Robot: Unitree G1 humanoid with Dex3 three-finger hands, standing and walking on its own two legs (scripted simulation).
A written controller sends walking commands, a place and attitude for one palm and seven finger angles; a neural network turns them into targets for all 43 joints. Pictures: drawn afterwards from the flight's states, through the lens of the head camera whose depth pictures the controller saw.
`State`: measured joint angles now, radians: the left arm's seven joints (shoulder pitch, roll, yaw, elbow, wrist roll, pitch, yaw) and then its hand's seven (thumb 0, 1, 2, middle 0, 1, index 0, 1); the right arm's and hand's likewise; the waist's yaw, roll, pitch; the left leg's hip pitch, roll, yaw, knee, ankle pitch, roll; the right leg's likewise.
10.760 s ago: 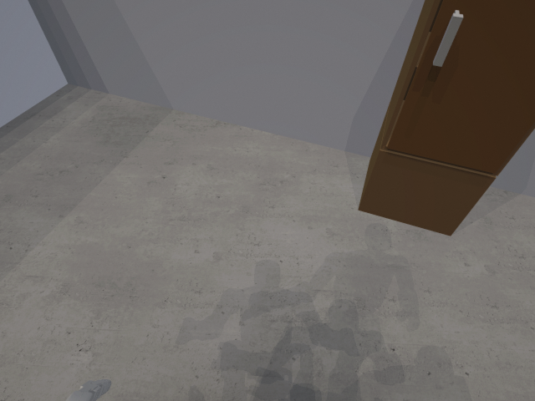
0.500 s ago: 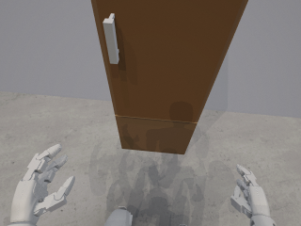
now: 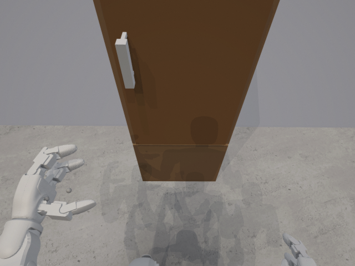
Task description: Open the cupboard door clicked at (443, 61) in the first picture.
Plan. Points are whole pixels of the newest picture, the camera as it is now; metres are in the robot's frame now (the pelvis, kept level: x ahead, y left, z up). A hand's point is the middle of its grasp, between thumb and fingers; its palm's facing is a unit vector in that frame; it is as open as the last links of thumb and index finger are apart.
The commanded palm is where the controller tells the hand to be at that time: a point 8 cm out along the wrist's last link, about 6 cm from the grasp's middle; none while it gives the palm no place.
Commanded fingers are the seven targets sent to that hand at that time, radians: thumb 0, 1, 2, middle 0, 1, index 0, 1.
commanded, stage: raise the hand with hooked fingers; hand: left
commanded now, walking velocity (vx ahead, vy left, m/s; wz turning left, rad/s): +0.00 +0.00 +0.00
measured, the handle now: (127, 60) +0.59 +0.18 +0.13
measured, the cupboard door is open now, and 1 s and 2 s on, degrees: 0 0 0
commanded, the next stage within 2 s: move the hooked fingers beside the handle in 1.08 s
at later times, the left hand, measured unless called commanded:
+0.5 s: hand (34, 149) +0.29 +0.28 +0.14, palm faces +0.12 -0.99 -0.05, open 14.0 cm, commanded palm +0.26 +0.33 +0.14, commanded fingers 0.00 -0.50 0.30 -0.30 -1.20 -0.30 -1.20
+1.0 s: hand (51, 142) +0.30 +0.25 +0.15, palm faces +0.11 -0.99 -0.03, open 14.0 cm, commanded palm +0.27 +0.30 +0.15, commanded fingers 0.00 -0.50 0.30 -0.30 -1.20 -0.30 -1.20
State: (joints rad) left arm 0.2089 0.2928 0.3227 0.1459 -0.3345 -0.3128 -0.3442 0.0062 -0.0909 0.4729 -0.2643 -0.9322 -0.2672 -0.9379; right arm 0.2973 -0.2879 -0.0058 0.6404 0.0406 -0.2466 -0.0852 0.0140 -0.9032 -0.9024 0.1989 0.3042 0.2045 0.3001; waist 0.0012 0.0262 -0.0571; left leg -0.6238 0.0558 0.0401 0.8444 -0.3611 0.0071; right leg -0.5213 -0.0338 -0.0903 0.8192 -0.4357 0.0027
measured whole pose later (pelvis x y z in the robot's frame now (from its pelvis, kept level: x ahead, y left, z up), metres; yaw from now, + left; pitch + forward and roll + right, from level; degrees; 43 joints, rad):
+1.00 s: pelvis +0.01 -0.02 +0.03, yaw +0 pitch +2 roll +0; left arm -0.10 0.40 0.45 0.33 -0.32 -0.08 -0.41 -0.01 -0.50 0.30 -0.30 -1.20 -0.30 -1.20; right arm 0.27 -0.28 0.04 0.61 0.06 -0.20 -0.10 0.01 -0.90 -0.90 0.20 0.30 0.20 0.30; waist 0.02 0.04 -0.03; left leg -0.37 0.06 0.05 0.60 -0.26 -0.02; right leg -0.28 -0.01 -0.09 0.59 -0.34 -0.02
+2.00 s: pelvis +0.01 +0.00 +0.02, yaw -1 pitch +7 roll -1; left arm -0.53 0.44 0.40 0.74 -0.23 -0.14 -0.35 -0.01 -0.50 0.30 -0.30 -1.20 -0.30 -1.20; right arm 0.32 -0.27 0.04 0.64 0.04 -0.10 -0.08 0.01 -0.90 -0.90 0.20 0.30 0.21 0.30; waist -0.04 0.02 -0.05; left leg -0.49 0.05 0.06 0.67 -0.30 0.01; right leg -0.40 -0.03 -0.07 0.64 -0.36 0.01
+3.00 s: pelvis +0.02 +0.00 +0.01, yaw -3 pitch +17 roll -3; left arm -0.93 0.68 0.50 1.20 -0.10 -0.25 -0.36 -0.01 -0.50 0.30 -0.29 -1.20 -0.30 -1.20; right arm 0.46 -0.28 0.03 0.64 0.01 0.06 -0.04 0.00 -0.90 -0.90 0.20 0.30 0.21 0.30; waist -0.16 0.02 -0.09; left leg -0.73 0.09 0.07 0.78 -0.35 0.01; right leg -0.62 0.01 -0.05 0.71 -0.37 0.01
